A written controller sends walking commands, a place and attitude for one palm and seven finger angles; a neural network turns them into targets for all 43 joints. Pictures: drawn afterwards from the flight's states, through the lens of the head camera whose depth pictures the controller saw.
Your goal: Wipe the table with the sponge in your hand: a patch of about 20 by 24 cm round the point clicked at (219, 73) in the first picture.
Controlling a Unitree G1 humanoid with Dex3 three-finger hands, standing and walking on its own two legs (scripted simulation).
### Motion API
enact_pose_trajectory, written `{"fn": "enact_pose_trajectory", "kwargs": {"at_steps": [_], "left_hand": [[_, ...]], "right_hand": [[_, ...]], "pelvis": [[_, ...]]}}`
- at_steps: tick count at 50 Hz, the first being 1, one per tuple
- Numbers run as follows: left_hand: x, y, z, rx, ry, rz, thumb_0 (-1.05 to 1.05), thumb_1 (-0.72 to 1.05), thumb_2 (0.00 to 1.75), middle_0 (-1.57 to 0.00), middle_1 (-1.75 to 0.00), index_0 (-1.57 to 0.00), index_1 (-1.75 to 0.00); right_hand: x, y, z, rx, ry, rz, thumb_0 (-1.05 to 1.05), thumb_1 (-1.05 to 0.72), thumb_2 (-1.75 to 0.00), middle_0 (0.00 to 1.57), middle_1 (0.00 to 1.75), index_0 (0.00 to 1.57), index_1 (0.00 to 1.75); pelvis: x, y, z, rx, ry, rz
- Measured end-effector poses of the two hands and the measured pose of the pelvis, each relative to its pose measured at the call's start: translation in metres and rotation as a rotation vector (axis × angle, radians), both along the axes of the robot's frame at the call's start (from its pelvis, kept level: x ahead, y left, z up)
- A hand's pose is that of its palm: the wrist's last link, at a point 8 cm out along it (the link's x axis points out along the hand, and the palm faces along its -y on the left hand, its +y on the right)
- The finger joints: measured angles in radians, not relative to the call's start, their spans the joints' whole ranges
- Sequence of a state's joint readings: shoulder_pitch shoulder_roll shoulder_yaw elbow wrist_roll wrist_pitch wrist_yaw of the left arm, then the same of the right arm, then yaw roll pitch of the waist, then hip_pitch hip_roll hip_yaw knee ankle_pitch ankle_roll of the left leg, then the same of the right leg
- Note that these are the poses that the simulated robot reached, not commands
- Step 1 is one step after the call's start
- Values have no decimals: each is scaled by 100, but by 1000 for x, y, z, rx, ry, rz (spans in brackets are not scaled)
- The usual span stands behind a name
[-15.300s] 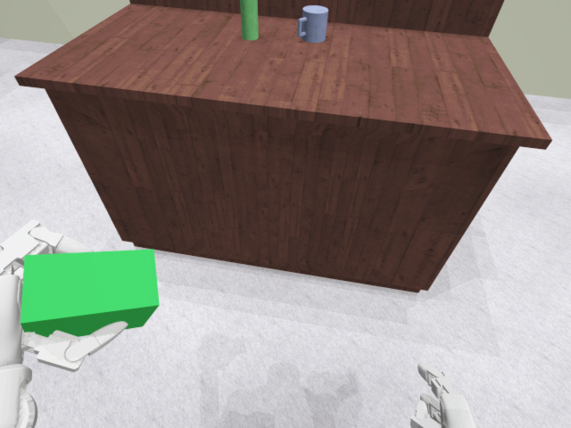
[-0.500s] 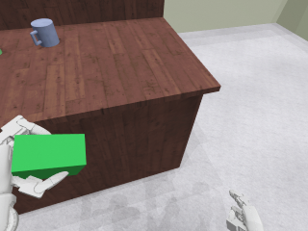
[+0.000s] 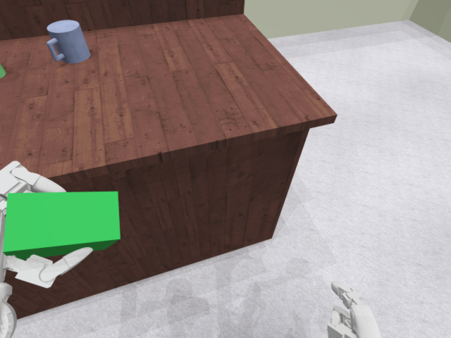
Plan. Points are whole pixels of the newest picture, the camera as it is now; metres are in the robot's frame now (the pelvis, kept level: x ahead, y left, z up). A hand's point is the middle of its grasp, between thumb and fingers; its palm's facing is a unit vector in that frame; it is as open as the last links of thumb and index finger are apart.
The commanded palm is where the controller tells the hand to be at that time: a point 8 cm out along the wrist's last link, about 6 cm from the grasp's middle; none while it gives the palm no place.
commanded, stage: shuffle to correct the standing spot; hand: left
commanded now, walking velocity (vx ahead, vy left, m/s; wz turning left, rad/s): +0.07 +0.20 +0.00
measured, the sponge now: (80, 225) +0.23 +0.22 +0.15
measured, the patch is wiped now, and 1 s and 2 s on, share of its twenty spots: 0.00 0.00 0.00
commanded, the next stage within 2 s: none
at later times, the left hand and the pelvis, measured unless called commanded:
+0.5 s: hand (51, 210) +0.23 +0.24 +0.18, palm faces +0.34 -0.85 -0.40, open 10.2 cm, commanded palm +0.17 +0.29 +0.19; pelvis +0.00 +0.02 +0.00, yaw -3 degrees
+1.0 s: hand out of the picture +0.23 +0.34 +0.18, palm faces +0.37 -0.83 -0.43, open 10.2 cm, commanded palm +0.17 +0.38 +0.19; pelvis +0.00 +0.11 -0.01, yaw -2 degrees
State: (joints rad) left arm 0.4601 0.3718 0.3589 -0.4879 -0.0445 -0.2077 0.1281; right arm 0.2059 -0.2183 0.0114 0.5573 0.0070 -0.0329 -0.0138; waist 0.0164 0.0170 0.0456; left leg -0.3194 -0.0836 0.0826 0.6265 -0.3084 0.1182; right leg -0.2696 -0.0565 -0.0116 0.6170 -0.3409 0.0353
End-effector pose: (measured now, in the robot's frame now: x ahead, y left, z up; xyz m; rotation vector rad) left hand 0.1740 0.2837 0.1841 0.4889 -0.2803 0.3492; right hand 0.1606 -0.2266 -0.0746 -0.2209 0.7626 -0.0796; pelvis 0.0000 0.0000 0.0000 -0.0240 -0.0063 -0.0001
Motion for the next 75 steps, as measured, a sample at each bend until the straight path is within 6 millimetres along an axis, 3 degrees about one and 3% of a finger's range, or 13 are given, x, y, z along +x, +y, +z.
{"fn": "enact_pose_trajectory", "kwargs": {"at_steps": [15, 21, 29, 36, 40, 44, 49, 57, 64, 69, 75], "left_hand": [[-13, 10, 2, -4, -37, 1, -1, -51, 101, -71, -136, -73, -135], [8, 13, -4, -21, -42, -20, -1, -51, 101, -71, -136, -73, -135], [19, -4, 16, 46, -51, -124, -1, -51, 101, -71, -136, -73, -135], [15, 32, 11, 52, 29, -56, -1, -51, 101, -71, -136, -73, -135], [18, 56, 5, 47, 17, -45, -1, -51, 101, -71, -136, -73, -135], [22, 78, 4, 60, -8, -49, -1, -51, 101, -71, -136, -73, -135], [18, 91, 9, 57, -49, -52, -1, -51, 101, -71, -136, -73, -135], [11, 122, 9, 29, -67, -42, -1, -51, 101, -71, -136, -73, -135], [2, 134, 5, -15, -53, -13, -1, -51, 101, -71, -136, -73, -135], [4, 158, 3, 9, -77, -39, -1, -51, 101, -71, -136, -74, -135], [10, 177, 4, 40, -15, -24, -1, -51, 101, -71, -136, -74, -135]], "right_hand": [[3, 5, 5, -18, -2, 15, 1, -90, -90, 20, 30, 21, 30], [-6, 9, 4, -9, -41, -57, 1, -90, -90, 20, 30, 20, 30], [-26, 14, -6, 33, -1, -66, 1, -90, -90, 20, 30, 21, 30], [-43, 18, -4, -14, 94, -119, 1, -90, -90, 20, 30, 20, 30], [-38, 30, -9, -63, 65, -136, 1, -90, -90, 20, 30, 20, 30], [-25, 57, -9, -36, 13, -144, 1, -91, -90, 20, 30, 20, 30], [-9, 99, -8, 37, -49, -83, 1, -90, -90, 20, 30, 20, 30], [-5, 141, -4, 62, -63, -52, 1, -90, -90, 20, 30, 21, 30], [-12, 150, -9, 41, -15, -10, 1, -90, -90, 20, 30, 21, 30], [-18, 150, -9, -29, 10, -57, 1, -90, -90, 20, 30, 21, 30], [-27, 169, -5, 6, -28, -103, 1, -90, -90, 20, 30, 20, 30]], "pelvis": [[-5, 10, -2, -3, -2, -14], [-7, 19, -4, 36, -31, -52], [-1, 23, 0, 17, -13, -43], [5, 44, 10, 56, -10, -52], [7, 70, 0, 43, -22, -37], [5, 88, -5, 54, -31, -50], [3, 103, -6, 24, -31, -42], [-1, 128, -5, 27, -30, -48], [-2, 146, -3, 12, -23, -27], [-2, 169, -9, 27, -24, -24], [-5, 183, -3, 34, -26, -43]]}}
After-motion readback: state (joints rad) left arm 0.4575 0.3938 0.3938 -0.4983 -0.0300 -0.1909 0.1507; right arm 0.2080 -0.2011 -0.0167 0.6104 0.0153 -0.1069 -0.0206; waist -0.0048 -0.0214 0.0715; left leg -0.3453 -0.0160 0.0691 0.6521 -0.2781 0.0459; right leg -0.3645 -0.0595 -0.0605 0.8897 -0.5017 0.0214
